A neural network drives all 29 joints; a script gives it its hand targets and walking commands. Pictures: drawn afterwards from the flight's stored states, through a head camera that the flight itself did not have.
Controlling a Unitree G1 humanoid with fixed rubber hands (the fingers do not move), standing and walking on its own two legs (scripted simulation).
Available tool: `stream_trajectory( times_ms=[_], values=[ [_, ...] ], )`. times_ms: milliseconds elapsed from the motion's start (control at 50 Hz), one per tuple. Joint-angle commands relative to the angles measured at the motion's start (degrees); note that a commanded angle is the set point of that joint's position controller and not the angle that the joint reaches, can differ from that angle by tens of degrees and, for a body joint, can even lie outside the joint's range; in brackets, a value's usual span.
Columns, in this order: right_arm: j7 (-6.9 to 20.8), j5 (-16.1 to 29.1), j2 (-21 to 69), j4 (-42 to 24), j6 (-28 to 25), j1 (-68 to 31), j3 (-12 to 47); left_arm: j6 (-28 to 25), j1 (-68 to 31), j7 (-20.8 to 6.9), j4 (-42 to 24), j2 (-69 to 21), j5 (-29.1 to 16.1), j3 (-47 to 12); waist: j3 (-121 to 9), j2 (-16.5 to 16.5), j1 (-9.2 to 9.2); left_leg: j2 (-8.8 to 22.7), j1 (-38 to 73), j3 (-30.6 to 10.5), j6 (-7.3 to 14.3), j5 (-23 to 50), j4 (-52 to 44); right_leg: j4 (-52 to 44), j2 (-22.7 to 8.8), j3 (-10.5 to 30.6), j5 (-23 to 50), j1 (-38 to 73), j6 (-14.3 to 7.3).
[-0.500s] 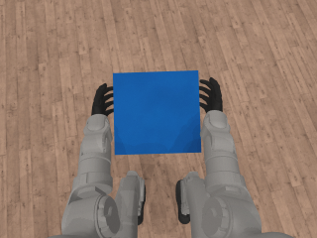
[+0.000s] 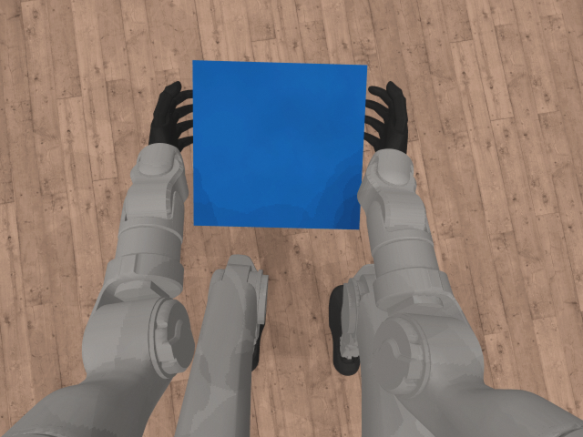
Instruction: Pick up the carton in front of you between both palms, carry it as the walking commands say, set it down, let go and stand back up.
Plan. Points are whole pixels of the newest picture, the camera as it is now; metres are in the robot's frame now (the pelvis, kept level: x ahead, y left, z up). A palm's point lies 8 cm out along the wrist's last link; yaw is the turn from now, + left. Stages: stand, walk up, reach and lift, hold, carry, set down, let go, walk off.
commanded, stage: set down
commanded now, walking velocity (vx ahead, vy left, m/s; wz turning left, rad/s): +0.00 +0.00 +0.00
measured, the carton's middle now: (280, 155) +0.47 +0.07 -0.19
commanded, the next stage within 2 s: none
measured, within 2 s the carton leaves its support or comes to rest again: rests again in 1.04 s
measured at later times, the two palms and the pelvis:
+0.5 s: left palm (183, 152) +0.48 +0.24 -0.26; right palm (350, 159) +0.49 -0.05 -0.24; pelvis -0.01 +0.01 -0.10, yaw +0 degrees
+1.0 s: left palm (188, 148) +0.49 +0.24 -0.27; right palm (355, 155) +0.50 -0.06 -0.26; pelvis -0.02 +0.01 -0.13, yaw +0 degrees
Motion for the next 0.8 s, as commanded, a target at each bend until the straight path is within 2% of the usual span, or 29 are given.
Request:
stream_trajectory(
  times_ms=[0, 40, 160, 180, 300, 420, 520, 580, 620, 660, 780],
  values=[
    [13.7, 4.86, 47.9, 5.42, 0.44, -33.91, 30.61, -2.8, -34.13, -14.64, -3.25, -43.37, -6.26, -24.93, -55.49, 0.57, 4.99, -6.98, 30.08, 2.13, -0.42, 12.79, -8.82, -4.95, 8.09, -3.17, 5.61, 26.87, 1.3],
    [13.63, 4.91, 47.47, 5.87, 0.42, -34.87, 29.71, -2.77, -35.75, -14.7, -3.24, -43.13, -6.72, -24.93, -56.43, 0.91, 5.06, -7.0, 29.44, 2.49, -0.63, 14.24, -6.99, -3.46, 8.28, -3.38, 6.26, 26.51, 1.3],
    [13.14, 4.34, 44.85, 8.88, 0.04, -38.47, 25.44, -2.9, -41.11, -14.84, -1.43, -41.75, -8.33, -25.81, -54.49, 3.37, 3.1, -6.77, 26.16, 2.38, -0.93, 12.32, -3.5, 1.51, 8.47, -4.61, 4.58, 21.05, 0.82],
    [13.09, 4.51, 44.08, 8.99, -0.27, -39.71, 25.09, -3.04, -41.16, -14.63, -0.73, -41.9, -8.67, -25.77, -54.28, 3.91, 3.34, -6.69, 25.54, 2.16, -0.73, 10.83, -3.08, 3.07, 8.51, -4.9, 3.96, 19.89, 0.71],
    [13.51, 6.38, 42.09, 10.92, -1.23, -42.63, 23.99, -4.08, -44.77, -14.02, 1.41, -38.82, -9.92, -26.9, -52.45, 5.17, 2.96, -6.25, 25.93, 1.81, -0.85, 14.26, 0.84, 7.41, 8.32, -5.75, 5.15, 15.78, 0.83],
    [13.52, 9.92, 38.78, 10.8, -2.65, -47.02, 25.23, -5.65, -48.74, -13.06, 3.33, -35.52, -12.91, -29.18, -52.09, 5.91, 3.02, -5.51, 27.08, 1.12, -0.66, 17.1, 5.01, 12.62, 7.9, -6.6, 6.66, 13.75, 1.11],
    [13.25, 14.78, 38.85, 6.97, -3.68, -49.88, 30.21, -6.89, -53.45, -11.68, -0.19, -34.81, -17.69, -33.62, -60.9, 6.86, 3.94, -5.31, 34.02, 1.25, -1.19, 23.67, 8.39, 16.49, 7.83, -7.59, 10.77, 17.14, 1.45],
    [13.91, 15.48, 39.08, 9.51, -3.78, -48.09, 28.8, -6.73, -51.13, -11.25, 1.94, -36.28, -18.33, -34.16, -58.32, 8.78, 2.73, -5.28, 34.59, 0.42, -1.09, 25.99, 9.1, 17.5, 8.01, -8.06, 10.82, 12.67, 1.0],
    [14.62, 14.63, 38.24, 11.41, -3.47, -47.71, 26.71, -6.5, -50.35, -11.54, 3.87, -36.97, -17.97, -33.37, -53.15, 9.1, 1.5, -5.11, 32.47, -0.34, -0.85, 24.64, 9.39, 17.66, 7.91, -7.92, 8.98, 8.07, 0.69],
    [15.29, 13.61, 37.55, 12.93, -3.21, -47.88, 24.77, -6.32, -50.23, -11.93, 5.94, -37.08, -17.17, -32.11, -48.44, 8.91, 1.14, -5.02, 29.22, -0.65, -0.6, 21.45, 9.42, 17.88, 7.72, -7.73, 6.93, 5.26, 0.54],
    [16.02, 11.77, 34.9, 16.26, -3.21, -49.44, 21.4, -6.69, -50.02, -12.44, 12.03, -34.87, -14.72, -27.99, -40.16, 6.27, 2.27, -4.69, 20.87, -0.54, 0.74, 12.51, 9.0, 18.4, 7.3, -7.44, 2.38, 3.99, 0.4]
  ],
)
